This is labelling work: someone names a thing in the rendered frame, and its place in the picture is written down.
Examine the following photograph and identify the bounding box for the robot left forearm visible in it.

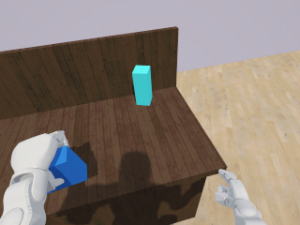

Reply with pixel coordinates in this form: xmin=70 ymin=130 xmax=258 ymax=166
xmin=0 ymin=168 xmax=49 ymax=225

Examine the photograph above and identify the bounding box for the right robot hand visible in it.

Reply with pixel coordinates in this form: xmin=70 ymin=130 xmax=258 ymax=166
xmin=215 ymin=169 xmax=249 ymax=209

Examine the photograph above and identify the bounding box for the left robot hand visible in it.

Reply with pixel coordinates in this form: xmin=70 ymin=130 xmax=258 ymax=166
xmin=10 ymin=130 xmax=69 ymax=192

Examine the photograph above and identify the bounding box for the sponge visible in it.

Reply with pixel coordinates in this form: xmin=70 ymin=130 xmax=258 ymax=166
xmin=47 ymin=145 xmax=87 ymax=194

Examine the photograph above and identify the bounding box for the robot right forearm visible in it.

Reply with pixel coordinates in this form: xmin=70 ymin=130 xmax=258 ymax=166
xmin=232 ymin=199 xmax=266 ymax=225

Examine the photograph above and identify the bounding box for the table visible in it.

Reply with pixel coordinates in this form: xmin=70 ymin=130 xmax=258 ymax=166
xmin=0 ymin=26 xmax=227 ymax=225

